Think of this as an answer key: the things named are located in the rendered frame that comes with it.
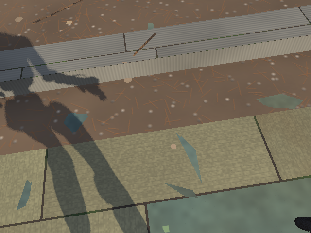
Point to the right robot hand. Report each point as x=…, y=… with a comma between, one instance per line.
x=303, y=223

